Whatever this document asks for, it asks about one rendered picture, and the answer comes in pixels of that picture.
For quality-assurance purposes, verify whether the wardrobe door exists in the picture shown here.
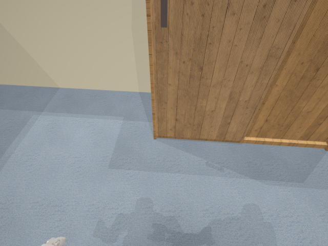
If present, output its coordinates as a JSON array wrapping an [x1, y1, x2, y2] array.
[[245, 0, 328, 142], [151, 0, 312, 141]]

